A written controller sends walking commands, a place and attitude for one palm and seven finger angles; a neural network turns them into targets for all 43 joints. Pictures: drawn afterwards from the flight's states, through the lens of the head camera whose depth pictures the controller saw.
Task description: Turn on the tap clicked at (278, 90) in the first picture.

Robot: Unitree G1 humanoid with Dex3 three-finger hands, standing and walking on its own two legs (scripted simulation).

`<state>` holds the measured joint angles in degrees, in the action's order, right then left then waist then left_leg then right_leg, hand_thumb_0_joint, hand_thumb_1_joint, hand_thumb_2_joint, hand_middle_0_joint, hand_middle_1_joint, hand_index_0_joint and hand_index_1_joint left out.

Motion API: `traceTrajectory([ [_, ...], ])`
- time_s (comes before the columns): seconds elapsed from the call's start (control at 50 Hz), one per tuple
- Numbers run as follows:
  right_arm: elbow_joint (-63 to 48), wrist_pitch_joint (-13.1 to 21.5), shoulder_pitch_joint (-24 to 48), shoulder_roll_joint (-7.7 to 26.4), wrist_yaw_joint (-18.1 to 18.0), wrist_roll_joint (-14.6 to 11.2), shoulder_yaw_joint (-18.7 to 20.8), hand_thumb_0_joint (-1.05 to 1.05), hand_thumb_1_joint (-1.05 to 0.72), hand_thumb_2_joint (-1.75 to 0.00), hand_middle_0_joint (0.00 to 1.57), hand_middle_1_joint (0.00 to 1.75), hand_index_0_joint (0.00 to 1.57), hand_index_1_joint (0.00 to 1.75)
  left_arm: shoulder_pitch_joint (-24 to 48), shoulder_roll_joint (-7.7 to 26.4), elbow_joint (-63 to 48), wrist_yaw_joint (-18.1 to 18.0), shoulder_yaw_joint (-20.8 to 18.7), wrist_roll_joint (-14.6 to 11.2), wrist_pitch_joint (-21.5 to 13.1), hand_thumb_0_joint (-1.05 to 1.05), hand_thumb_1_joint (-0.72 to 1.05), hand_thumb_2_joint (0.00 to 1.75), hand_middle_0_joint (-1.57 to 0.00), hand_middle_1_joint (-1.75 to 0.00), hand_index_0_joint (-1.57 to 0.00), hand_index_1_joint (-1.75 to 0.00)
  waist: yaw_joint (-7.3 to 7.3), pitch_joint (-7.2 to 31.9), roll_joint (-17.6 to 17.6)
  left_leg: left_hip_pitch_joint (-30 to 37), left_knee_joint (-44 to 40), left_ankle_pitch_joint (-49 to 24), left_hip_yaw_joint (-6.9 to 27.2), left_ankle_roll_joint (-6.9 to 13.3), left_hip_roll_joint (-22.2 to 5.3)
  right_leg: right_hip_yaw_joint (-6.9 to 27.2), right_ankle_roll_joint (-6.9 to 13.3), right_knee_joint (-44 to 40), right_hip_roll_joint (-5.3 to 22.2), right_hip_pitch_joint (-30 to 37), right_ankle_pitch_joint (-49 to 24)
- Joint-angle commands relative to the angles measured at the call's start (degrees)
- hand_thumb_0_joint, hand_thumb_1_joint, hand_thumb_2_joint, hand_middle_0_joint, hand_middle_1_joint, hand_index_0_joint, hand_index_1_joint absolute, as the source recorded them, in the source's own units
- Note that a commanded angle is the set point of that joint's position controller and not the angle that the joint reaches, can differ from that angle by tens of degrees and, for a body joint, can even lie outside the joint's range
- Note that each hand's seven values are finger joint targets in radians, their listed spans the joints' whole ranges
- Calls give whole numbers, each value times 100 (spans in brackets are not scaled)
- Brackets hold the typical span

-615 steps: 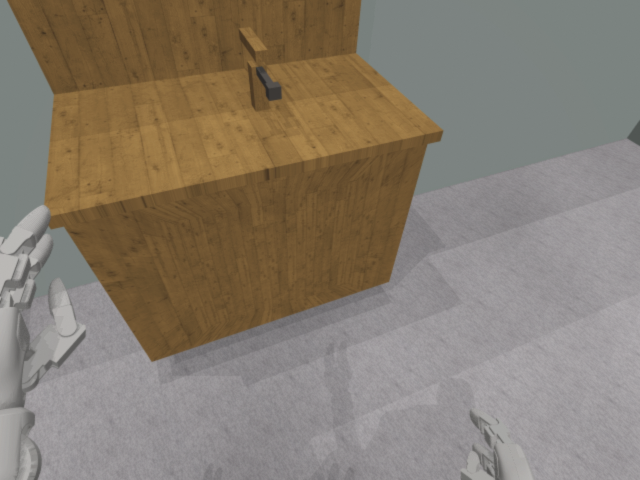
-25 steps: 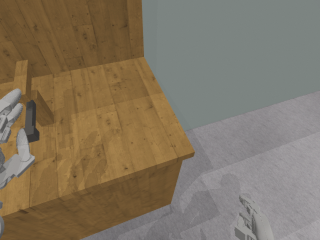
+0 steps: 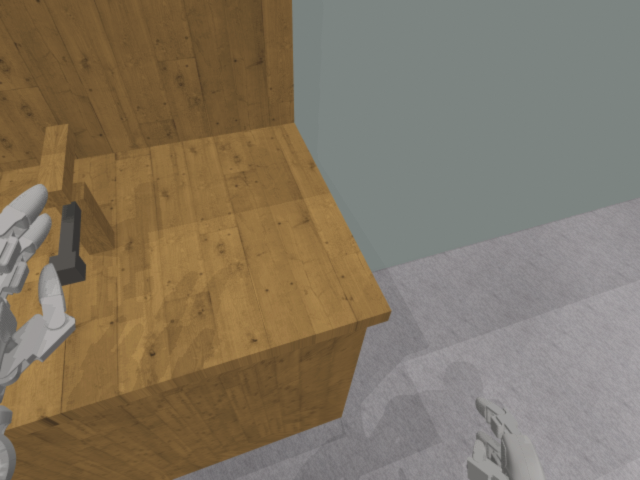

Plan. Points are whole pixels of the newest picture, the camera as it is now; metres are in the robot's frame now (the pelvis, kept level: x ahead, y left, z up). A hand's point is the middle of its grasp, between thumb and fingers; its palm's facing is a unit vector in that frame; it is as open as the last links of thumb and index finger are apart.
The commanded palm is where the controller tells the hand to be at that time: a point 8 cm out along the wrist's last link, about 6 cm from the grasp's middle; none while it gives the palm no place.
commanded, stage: shuffle to correct the standing spot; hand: left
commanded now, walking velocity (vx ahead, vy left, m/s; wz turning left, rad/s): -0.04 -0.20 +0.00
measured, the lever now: (67, 268) +0.32 +0.33 +0.09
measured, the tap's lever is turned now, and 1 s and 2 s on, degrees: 0 0 0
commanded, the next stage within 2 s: come to a stop and stand still in 0.58 s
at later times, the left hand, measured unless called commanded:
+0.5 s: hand (66, 326) +0.21 +0.24 +0.17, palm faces +0.36 -0.85 -0.39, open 7.4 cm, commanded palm +0.15 +0.27 +0.18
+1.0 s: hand (106, 370) +0.18 +0.19 +0.16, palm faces +0.38 -0.82 -0.42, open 7.4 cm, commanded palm +0.12 +0.23 +0.18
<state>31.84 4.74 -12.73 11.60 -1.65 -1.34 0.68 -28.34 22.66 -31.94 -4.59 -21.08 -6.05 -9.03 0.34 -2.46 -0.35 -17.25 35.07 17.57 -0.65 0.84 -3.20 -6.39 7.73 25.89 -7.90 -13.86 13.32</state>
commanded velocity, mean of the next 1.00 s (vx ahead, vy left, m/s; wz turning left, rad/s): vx -0.01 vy -0.10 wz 0.00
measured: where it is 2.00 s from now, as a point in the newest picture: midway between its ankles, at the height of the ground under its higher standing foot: outside the picture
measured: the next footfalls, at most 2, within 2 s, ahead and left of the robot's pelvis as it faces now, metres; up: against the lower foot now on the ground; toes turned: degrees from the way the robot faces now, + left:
right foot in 0.88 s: +0.02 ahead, -0.13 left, +0.00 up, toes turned +3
left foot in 1.08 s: +0.01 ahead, +0.06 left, +0.00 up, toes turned +3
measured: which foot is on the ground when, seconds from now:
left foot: down 0.00-0.90, up 0.92-1.00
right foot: down 0.00-0.76, up 0.78-0.86, down 0.88-1.00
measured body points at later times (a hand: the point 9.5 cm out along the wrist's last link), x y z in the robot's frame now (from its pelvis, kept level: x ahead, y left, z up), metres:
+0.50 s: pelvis -0.01 -0.01 +0.00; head +0.02 +0.00 +0.45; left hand +0.18 +0.28 +0.19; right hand +0.16 -0.25 -0.08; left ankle -0.02 +0.12 -0.73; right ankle +0.01 -0.03 -0.73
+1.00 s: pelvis -0.03 -0.05 +0.00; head +0.00 -0.06 +0.45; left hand +0.15 +0.23 +0.18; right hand +0.13 -0.28 -0.10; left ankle -0.03 +0.07 -0.71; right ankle -0.02 -0.13 -0.73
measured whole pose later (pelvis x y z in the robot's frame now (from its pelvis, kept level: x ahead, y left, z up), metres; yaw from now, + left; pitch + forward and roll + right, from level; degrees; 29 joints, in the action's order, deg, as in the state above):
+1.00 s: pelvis -0.03 -0.05 +0.00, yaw +2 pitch -1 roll -1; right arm 34.4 4.0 -13.3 12.0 -0.9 -1.9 0.8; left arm -28.5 20.4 -29.2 -6.1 -20.5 -3.7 -9.1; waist -0.2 -4.5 1.5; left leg -18.8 43.6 20.0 1.1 0.5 -1.2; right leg -3.4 3.8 29.7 -3.4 -12.8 15.8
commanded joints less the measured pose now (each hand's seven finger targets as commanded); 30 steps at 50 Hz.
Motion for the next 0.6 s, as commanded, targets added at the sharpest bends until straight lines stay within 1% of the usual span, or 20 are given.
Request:
traceTrajectory([
  [0.0, -790, 327, 527, 682, -152, 48, 208, 0, -90, -90, 20, 30, 20, 30, 615, 962, -1112, -197, -630, 31, -395, 0, 90, 90, -20, -30, -20, -30, -14, 534, 269, 777, -989, -409, 281, 207, -346, 1370, -802, -959, 1502, -249, -19],
  [0.02, -828, 329, 518, 764, -162, 58, 257, 0, -90, -90, 20, 30, 20, 30, 634, 1000, -1153, -191, -655, 66, -405, 0, 90, 90, -20, -30, -20, -30, 16, 627, 571, 846, -1201, -922, 520, 309, -618, 1201, -1052, -615, 1226, -46, -572],
  [0.04, -835, 307, 527, 758, -169, 73, 266, 0, -90, -90, 20, 30, 20, 30, 729, 1088, -1248, -187, -715, 102, -417, 0, 90, 90, -20, -30, -20, -30, -5, 758, 984, 637, -1302, -1304, 885, 459, -977, 992, -1149, -74, 1119, 220, -907],
  [0.08, -889, 273, 576, 682, -139, 65, 269, 0, -90, -90, 20, 30, 20, 30, 757, 1022, -1158, -113, -627, 183, -355, 0, 90, 90, -20, -30, -20, -30, 26, 748, 1028, 470, -1283, -2303, 1151, 523, -1304, 789, -1015, 371, 1020, 378, -746],
  [0.1, -896, 259, 480, 709, -101, 105, 291, 0, -90, -90, 20, 30, 20, 30, 759, 881, -1123, -53, -511, 192, -348, 0, 90, 90, -20, -30, -20, -30, 10, 772, 954, 507, -1258, -2659, 1157, 489, -1308, 699, -912, 303, 959, 408, -418],
  [0.12, -929, 267, 401, 747, -68, 101, 362, 0, -90, -90, 20, 30, 20, 30, 676, 995, -1147, -27, -618, 209, -335, 0, 90, 90, -20, -30, -20, -30, 25, 805, 966, 627, -1103, -2956, 1096, 460, -1310, 691, -859, 140, 978, 409, -392],
  [0.18, -1005, 258, 366, 737, 18, -19, 379, 0, -90, -90, 20, 30, 20, 30, 118, 1018, -1112, -5, -775, 168, -295, 0, 90, 90, -20, -30, -20, -30, 19, 1037, 606, 547, -574, -2937, 798, 256, -980, 679, -731, -297, 1044, 917, -1513],
  [0.22, -1008, 235, 288, 786, 21, -43, 409, 0, -90, -90, 20, 30, 20, 30, 80, 1040, -1138, -19, -830, 84, -293, 0, 90, 90, -20, -30, -20, -30, -22, 1124, 196, 212, -232, -1746, 467, 134, -582, 984, -700, -408, 1288, 1093, -1839],
  [0.26, -920, 216, 216, 722, -1, -58, 390, 0, -90, -90, 20, 30, 20, 30, 81, 1141, -1107, -97, -964, -8, -294, 0, 90, 90, -20, -30, -20, -30, -75, 1116, -428, 111, 258, -69, 72, 20, -76, 1649, -616, -870, 1800, 703, -1350],
  [0.28, -873, 207, 238, 687, -11, -76, 357, 0, -90, -90, 20, 30, 20, 30, -10, 1141, -1032, -157, -990, -49, -269, 0, 90, 90, -20, -30, -20, -30, -90, 939, -531, 124, 462, 221, 41, -12, 71, 2048, -571, -1179, 1989, 350, -1059],
  [0.32, -777, 229, 284, 624, -27, -58, 298, 0, -90, -90, 20, 30, 20, 30, 221, 1147, -1052, -219, -952, -56, -313, 0, 90, 90, -20, -30, -20, -30, -58, 759, -634, 144, 577, 521, -54, -7, 162, 1942, -1250, -1514, 2009, 91, -439],
  [0.34, -744, 265, 353, 604, -52, -55, 275, 0, -90, -90, 20, 30, 20, 30, 319, 1105, -1050, -233, -883, -36, -312, 0, 90, 90, -20, -30, -20, -30, -59, 627, -646, 348, 205, 462, -110, 15, 166, 1734, -1161, -1523, 1884, -38, -404],
  [0.36, -737, 285, 412, 592, -82, -22, 243, 0, -90, -90, 20, 30, 20, 30, 357, 1084, -1033, -241, -834, -6, -313, 0, 90, 90, -20, -30, -20, -30, -68, 613, -393, 581, -388, 159, -130, 63, 70, 1526, -851, -1333, 1764, -27, -338],
  [0.38, -760, 288, 573, 630, -124, 1, 206, 0, -90, -90, 20, 30, 20, 30, 491, 1059, -1163, -241, -733, 17, -334, 0, 90, 90, -20, -30, -20, -30, -63, 570, 192, 776, -947, -236, 98, 135, -166, 1407, -750, -1010, 1660, -72, -301],
  [0.42, -786, 246, 545, 773, -142, 27, 274, 0, -90, -90, 20, 30, 20, 30, 481, 971, -1047, -218, -679, 80, -366, 0, 90, 90, -20, -30, -20, -30, 31, 686, 785, 825, -1461, -914, 692, 419, -874, 1116, -1277, -361, 1128, 143, -715],
  [0.44, -816, 199, 542, 769, -136, 19, 279, 0, -90, -90, 20, 30, 20, 30, 524, 1010, -978, -209, -698, 126, -323, 0, 90, 90, -20, -30, -20, -30, 12, 743, 996, 445, -1389, -1224, 979, 567, -1167, 978, -1360, 135, 1080, 449, -903],
  [0.46, -865, 165, 554, 734, -115, 50, 292, 0, -90, -90, 20, 30, 20, 30, 715, 954, -1031, -161, -602, 188, -287, 0, 90, 90, -20, -30, -20, -30, 9, 654, 1145, 211, -1360, -1654, 1158, 598, -1325, 894, -1210, 341, 1060, 553, -806],
  [0.48, -886, 163, 623, 676, -98, 49, 277, 0, -90, -90, 20, 30, 20, 30, 867, 979, -1189, -128, -562, 221, -267, 0, 90, 90, -20, -30, -20, -30, 7, 644, 1178, 324, -1306, -2127, 1144, 525, -1356, 784, -1019, 365, 1050, 487, -561],
  [0.52, -926, 171, 436, 751, -31, 55, 376, 0, -90, -90, 20, 30, 20, 30, 692, 984, -1146, -68, -593, 240, -250, 0, 90, 90, -20, -30, -20, -30, 15, 737, 969, 432, -981, -2606, 1036, 444, -1252, 729, -889, 33, 1013, 620, -640],
  [0.58, -981, 149, 392, 747, 38, -80, 411, 0, -90, -90, 20, 30, 20, 30, 212, 1005, -1110, -84, -761, 163, -194, 0, 90, 90, -20, -30, -20, -30, -10, 1042, 272, 222, -120, -1907, 495, 221, -668, 1020, -802, -423, 1203, 1181, -1886],
])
